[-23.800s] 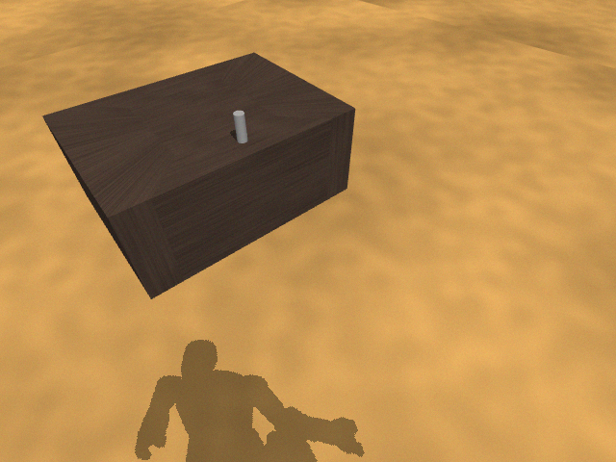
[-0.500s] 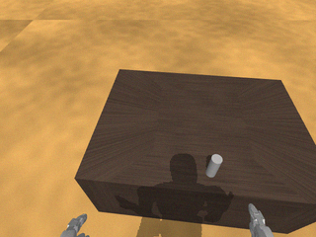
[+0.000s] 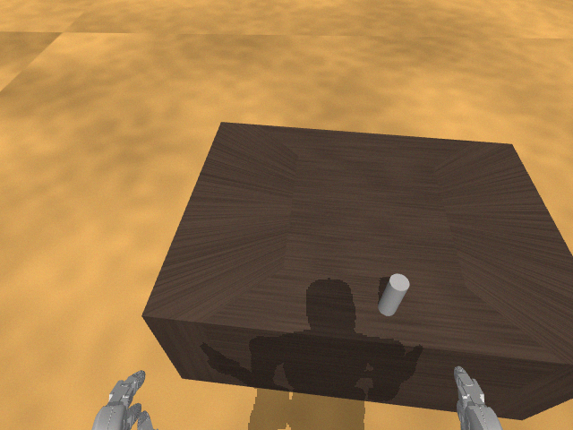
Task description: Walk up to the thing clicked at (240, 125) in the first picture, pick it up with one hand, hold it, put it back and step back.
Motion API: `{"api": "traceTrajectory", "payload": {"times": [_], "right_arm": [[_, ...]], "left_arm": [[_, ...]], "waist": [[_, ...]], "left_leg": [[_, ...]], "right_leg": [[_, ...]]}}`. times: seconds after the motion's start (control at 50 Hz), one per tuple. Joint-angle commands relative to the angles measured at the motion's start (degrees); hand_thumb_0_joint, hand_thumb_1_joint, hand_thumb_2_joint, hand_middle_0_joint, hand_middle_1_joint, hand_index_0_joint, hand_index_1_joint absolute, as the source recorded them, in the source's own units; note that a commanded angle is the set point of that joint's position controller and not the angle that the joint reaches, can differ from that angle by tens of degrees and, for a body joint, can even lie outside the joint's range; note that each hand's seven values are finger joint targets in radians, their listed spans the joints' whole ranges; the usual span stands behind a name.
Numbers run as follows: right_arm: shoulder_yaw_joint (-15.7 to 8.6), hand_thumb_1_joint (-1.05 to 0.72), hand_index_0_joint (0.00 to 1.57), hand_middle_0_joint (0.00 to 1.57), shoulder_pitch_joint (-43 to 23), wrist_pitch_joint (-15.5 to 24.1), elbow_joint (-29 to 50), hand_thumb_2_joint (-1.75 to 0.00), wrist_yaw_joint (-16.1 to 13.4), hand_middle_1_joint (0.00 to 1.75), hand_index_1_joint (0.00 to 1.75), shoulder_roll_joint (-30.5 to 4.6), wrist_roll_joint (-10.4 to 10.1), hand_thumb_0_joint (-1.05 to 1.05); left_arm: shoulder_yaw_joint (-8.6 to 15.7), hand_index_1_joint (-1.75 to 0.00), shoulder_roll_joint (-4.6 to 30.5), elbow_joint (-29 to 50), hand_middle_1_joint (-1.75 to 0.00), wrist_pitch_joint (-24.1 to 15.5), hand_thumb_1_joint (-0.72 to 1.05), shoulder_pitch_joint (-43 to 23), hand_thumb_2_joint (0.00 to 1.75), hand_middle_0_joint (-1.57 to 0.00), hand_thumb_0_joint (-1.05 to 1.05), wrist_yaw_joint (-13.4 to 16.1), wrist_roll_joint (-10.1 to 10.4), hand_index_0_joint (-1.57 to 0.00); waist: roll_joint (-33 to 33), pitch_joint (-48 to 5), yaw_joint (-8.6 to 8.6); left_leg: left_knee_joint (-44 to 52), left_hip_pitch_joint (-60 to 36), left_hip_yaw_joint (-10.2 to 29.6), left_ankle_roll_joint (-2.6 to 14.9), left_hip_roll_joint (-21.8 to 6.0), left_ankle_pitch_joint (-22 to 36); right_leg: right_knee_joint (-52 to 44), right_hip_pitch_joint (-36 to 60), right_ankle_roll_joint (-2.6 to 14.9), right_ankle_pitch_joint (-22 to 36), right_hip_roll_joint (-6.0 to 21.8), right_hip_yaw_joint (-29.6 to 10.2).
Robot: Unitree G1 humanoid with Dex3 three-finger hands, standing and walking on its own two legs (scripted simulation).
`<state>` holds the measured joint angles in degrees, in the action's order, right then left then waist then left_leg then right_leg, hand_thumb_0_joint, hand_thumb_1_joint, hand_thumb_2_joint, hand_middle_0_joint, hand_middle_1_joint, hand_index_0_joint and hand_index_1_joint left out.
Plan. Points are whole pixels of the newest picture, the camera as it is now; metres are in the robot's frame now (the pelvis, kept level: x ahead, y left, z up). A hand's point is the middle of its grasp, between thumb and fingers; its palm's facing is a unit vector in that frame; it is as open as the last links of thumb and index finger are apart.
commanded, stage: home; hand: right
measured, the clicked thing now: (392, 295) +0.46 -0.22 -0.22
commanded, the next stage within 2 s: stand in 1.52 s
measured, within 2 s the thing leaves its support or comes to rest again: neither
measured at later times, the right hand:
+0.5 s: hand (440, 426) +0.18 -0.19 -0.06, palm faces +0.10 +0.96 -0.28, open 17.3 cm
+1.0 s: hand (441, 427) +0.18 -0.19 -0.06, palm faces +0.09 +0.96 -0.27, open 17.5 cm
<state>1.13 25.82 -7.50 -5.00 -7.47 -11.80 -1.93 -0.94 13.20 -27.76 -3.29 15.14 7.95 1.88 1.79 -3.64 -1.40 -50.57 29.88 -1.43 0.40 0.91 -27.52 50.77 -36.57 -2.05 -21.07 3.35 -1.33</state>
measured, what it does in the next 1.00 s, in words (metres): stands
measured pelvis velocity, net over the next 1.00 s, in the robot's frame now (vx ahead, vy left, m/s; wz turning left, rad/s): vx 0.01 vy -0.01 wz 0.01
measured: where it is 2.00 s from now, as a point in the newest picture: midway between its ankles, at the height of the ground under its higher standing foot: outside the picture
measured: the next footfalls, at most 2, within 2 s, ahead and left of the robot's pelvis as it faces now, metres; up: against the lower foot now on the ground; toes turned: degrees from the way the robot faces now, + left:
none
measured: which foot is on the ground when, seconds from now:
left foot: down 0.00-1.00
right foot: down 0.00-1.00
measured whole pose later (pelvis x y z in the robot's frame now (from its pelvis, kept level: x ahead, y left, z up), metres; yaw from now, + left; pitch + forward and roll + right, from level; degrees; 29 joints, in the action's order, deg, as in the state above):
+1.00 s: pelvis +0.01 -0.01 +0.00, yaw +0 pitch +7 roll +2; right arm 0.7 25.6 -12.7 -2.5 -7.7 -11.7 -1.2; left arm -1.2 12.2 -29.0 -5.5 15.4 9.1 1.1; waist 1.7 -4.9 -1.2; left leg -50.0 29.1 -0.9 -0.5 0.7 -28.2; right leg 51.9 -36.4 -1.2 -22.8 3.2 -0.8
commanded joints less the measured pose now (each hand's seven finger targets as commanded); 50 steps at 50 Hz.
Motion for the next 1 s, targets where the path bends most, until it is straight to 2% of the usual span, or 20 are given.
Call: {"api": "traceTrajectory", "payload": {"times": [0.0, 0.16, 0.22, 0.26, 0.28, 0.3, 0.42, 0.46, 0.52, 0.56, 0.58, 0.62, 0.64, 0.68, 0.72, 0.74, 0.82, 0.86, 0.88, 0.98], "right_arm": [[-3.6, 0.56, 0.05, 0.05, -1.6, 2.4, 10.6, -0.04, -0.9, 0.05, 0.05, -6.2, 0.5, 0.00], [-2.9, 0.54, 0.05, 0.05, -1.7, 1.0, 10.6, -0.06, -1.2, 0.05, 0.05, -5.7, 0.8, 0.00], [-3.7, 0.52, 0.05, 0.05, -1.2, 0.8, 11.4, -0.06, -1.4, 0.06, 0.06, -6.0, 0.9, 0.00], [-2.8, 0.52, 0.05, 0.05, 0.1, 0.2, 9.1, -0.07, -1.1, 0.06, 0.06, -4.6, 0.9, 0.00], [-4.4, 0.53, 0.05, 0.05, -1.9, 0.6, 13.3, -0.06, -1.3, 0.05, 0.05, -7.2, 0.9, 0.00], [-3.2, 0.53, 0.05, 0.05, -1.4, 0.2, 11.0, -0.06, -1.2, 0.05, 0.05, -5.5, 0.9, 0.00], [-3.1, 0.54, 0.05, 0.05, -0.9, -0.6, 11.5, -0.06, -1.1, 0.05, 0.05, -5.2, 1.0, 0.00], [-4.2, 0.55, 0.05, 0.05, -2.4, -0.6, 13.2, -0.05, -1.2, 0.05, 0.05, -6.5, 1.0, 0.00], [-3.0, 0.54, 0.05, 0.05, -0.5, -1.4, 10.4, -0.05, -1.0, 0.05, 0.05, -4.8, 1.0, 0.00], [-5.0, 0.55, 0.05, 0.05, -3.2, -0.9, 14.0, -0.05, -1.3, 0.05, 0.05, -7.3, 1.0, 0.00], [-3.6, 0.56, 0.05, 0.05, -1.9, -1.3, 11.4, -0.05, -1.0, 0.05, 0.05, -5.9, 1.0, 0.00], [-3.6, 0.56, 0.05, 0.05, -3.2, -1.1, 13.9, -0.04, -1.1, 0.05, 0.05, -5.8, 0.9, 0.00], [-3.0, 0.57, 0.05, 0.05, -0.6, -1.5, 10.1, -0.04, -1.0, 0.05, 0.05, -4.4, 1.0, 0.00], [-4.6, 0.56, 0.05, 0.05, -2.8, -1.1, 14.8, -0.04, -1.2, 0.05, 0.05, -7.0, 0.9, 0.00], [-2.6, 0.55, 0.05, 0.05, 0.4, -1.8, 10.4, -0.05, -0.8, 0.05, 0.05, -4.3, 1.0, 0.00], [-3.5, 0.56, 0.05, 0.05, -2.9, -1.3, 15.2, -0.04, -1.1, 0.05, 0.05, -6.0, 1.0, 0.00], [-3.9, 0.56, 0.05, 0.05, -0.6, -1.8, 13.3, -0.04, -1.1, 0.05, 0.05, -5.9, 1.2, 0.00], [-3.4, 0.55, 0.05, 0.05, -0.8, -2.4, 12.0, -0.05, -0.9, 0.05, 0.05, -5.2, 1.2, 0.00], [-4.1, 0.56, 0.05, 0.05, -3.0, -2.0, 14.9, -0.04, -1.1, 0.05, 0.05, -6.3, 1.2, 0.00], [-3.7, 0.57, 0.05, 0.05, -0.8, -2.3, 12.4, -0.04, -1.0, 0.05, 0.05, -5.3, 1.1, 0.00]], "left_arm": [[3.0, -0.30, 6.7, 8.3, -0.30, -3.2, 0.90, -3.3, 0.90, -0.20, 0.00, 1.1, -0.4, -0.20], [3.1, -0.31, 6.5, 7.9, -0.31, -3.8, 0.90, -3.6, 0.90, -0.20, 0.00, 1.3, -0.6, -0.20], [3.0, -0.31, 6.3, 8.0, -0.31, -4.1, 0.90, -3.6, 0.90, -0.20, 0.00, 1.4, -0.6, -0.20], [2.9, -0.31, 6.3, 7.7, -0.31, -4.2, 0.90, -3.2, 0.90, -0.20, 0.00, 1.3, -0.7, -0.20], [2.9, -0.31, 6.1, 8.0, -0.31, -4.1, 0.90, -3.7, 0.90, -0.20, 0.00, 1.4, -0.7, -0.20], [3.0, -0.30, 6.4, 7.4, -0.31, -4.1, 0.90, -3.1, 0.90, -0.20, 0.00, 1.4, -0.7, -0.20], [2.9, -0.31, 6.0, 7.6, -0.31, -4.4, 0.90, -3.2, 0.90, -0.20, 0.00, 1.5, -0.9, -0.20], [3.1, -0.31, 6.3, 7.7, -0.31, -4.4, 0.90, -3.5, 0.90, -0.20, 0.00, 1.6, -0.9, -0.20], [2.7, -0.31, 6.0, 7.6, -0.31, -4.7, 0.90, -3.2, 0.90, -0.20, 0.00, 1.5, -0.9, -0.20], [3.2, -0.31, 6.5, 7.8, -0.31, -4.6, 0.90, -3.4, 0.90, -0.20, 0.00, 1.7, -0.9, -0.20], [2.9, -0.30, 6.3, 7.5, -0.31, -4.6, 0.90, -3.5, 0.90, -0.20, 0.00, 1.7, -1.0, -0.20], [2.8, -0.31, 6.1, 7.9, -0.31, -4.9, 0.90, -3.7, 0.90, -0.20, 0.00, 1.8, -1.0, -0.20], [2.7, -0.31, 6.0, 7.3, -0.31, -5.1, 0.90, -3.6, 0.90, -0.20, 0.00, 1.8, -1.0, -0.20], [2.9, -0.31, 6.2, 7.8, -0.31, -4.9, 0.90, -3.7, 0.90, -0.20, 0.00, 1.9, -1.0, -0.20], [2.8, -0.31, 6.1, 7.4, -0.31, -5.1, 0.90, -3.5, 0.90, -0.20, 0.00, 1.8, -1.0, -0.20], [2.9, -0.31, 6.2, 7.8, -0.31, -5.1, 0.90, -3.6, 0.90, -0.20, 0.00, 1.8, -1.0, -0.20], [3.0, -0.31, 6.0, 7.7, -0.31, -4.9, 0.90, -2.7, 0.90, -0.20, 0.00, 1.9, -1.0, -0.20], [3.0, -0.31, 6.3, 7.3, -0.31, -5.1, 0.90, -2.8, 0.90, -0.20, 0.00, 2.0, -1.0, -0.20], [3.2, -0.31, 6.3, 7.4, -0.31, -5.0, 0.90, -3.0, 0.90, -0.20, 0.00, 2.0, -1.1, -0.20], [2.7, -0.31, 6.1, 7.9, -0.31, -5.5, 0.90, -3.6, 0.90, -0.20, 0.00, 2.0, -1.1, -0.20]], "waist": [[-1.5, -8.3, -0.10], [-1.0, -5.8, 0.17], [-1.5, -8.3, 0.56], [-2.2, -8.0, 0.09], [-0.6, -7.9, 0.97], [-0.3, -7.3, 0.13], [0.1, -8.1, 0.28], [-0.4, -8.6, 0.39], [-1.0, -7.1, 0.06], [0.2, -8.5, 0.69], [-0.3, -5.8, 0.06], [0.1, -7.0, 0.16], [-0.9, -6.2, -0.17], [0.8, -7.5, 0.85], [-1.7, -6.7, -0.02], [0.4, -8.4, 0.43], [-2.0, -10.6, 0.20], [-1.2, -8.5, -0.42], [0.0, -8.9, 0.08], [-0.8, -6.4, 0.49]], "left_leg": [[9.3, 1.8, -0.5, -0.74, 0.5, 13.3], [10.0, 2.2, -1.0, -0.39, 0.7, 10.6], [9.4, 0.8, -0.9, -0.64, 0.7, 13.7], [9.0, 0.8, -1.0, -0.75, 0.8, 15.4], [9.1, 0.5, -0.9, -0.71, 0.7, 15.4], [9.0, 1.1, -0.8, -0.64, 0.7, 15.0], [9.1, 0.5, -0.9, -0.69, 0.7, 15.3], [9.1, 0.4, -1.0, -0.69, 0.9, 15.3], [9.2, 0.7, -1.1, -0.77, 0.8, 15.8], [9.3, 0.2, -0.9, -0.67, 0.7, 15.0], [9.7, 1.3, -1.0, -0.58, 0.7, 12.8], [9.8, 1.1, -1.0, -0.51, 0.7, 11.9], [9.5, 1.5, -1.3, -0.44, 0.9, 11.7], [9.6, 0.9, -0.9, -0.50, 0.7, 12.4], [9.2, 1.2, -1.4, -0.62, 0.9, 13.1], [8.9, 0.7, -1.1, -0.55, 0.8, 13.8], [8.2, -0.3, -0.9, -1.29, 0.7, 20.2], [8.6, 1.0, -1.0, -1.06, 0.9, 17.4], [8.7, 0.9, -0.9, -0.89, 0.8, 16.2], [9.4, 1.9, -1.1, -0.46, 1.0, 11.4]], "right_leg": [[-6.0, 11.3, 3.00, 8.0, -1.8, 2.2], [-6.9, 10.2, 2.73, 6.1, -1.9, 2.1], [-6.2, 11.2, 2.89, 8.8, -1.8, 2.3], [-5.8, 11.1, 2.98, 10.3, -1.8, 2.1], [-6.0, 11.1, 2.81, 10.3, -1.8, 2.3], [-6.2, 11.6, 2.71, 10.1, -1.8, 2.2], [-6.0, 11.4, 2.78, 10.3, -1.8, 2.3], [-6.1, 11.7, 2.74, 10.5, -1.7, 2.2], [-6.1, 11.0, 2.83, 10.8, -1.7, 2.1], [-6.2, 11.4, 2.71, 10.2, -1.8, 2.3], [-6.9, 10.5, 2.59, 8.2, -1.8, 2.3], [-6.9, 10.7, 2.62, 7.2, -1.8, 2.2], [-7.1, 10.3, 2.56, 7.3, -1.7, 2.0], [-6.5, 10.7, 2.58, 7.8, -1.8, 2.3], [-6.6, 10.2, 2.66, 8.5, -1.8, 2.0], [-6.4, 11.2, 2.54, 9.2, -1.8, 2.2], [-4.3, 12.0, 3.08, 14.7, -1.7, 2.2], [-5.2, 11.0, 2.86, 12.1, -1.7, 2.2], [-5.5, 11.4, 2.74, 11.0, -1.7, 2.3], [-6.7, 10.2, 2.51, 7.0, -1.6, 2.2]]}}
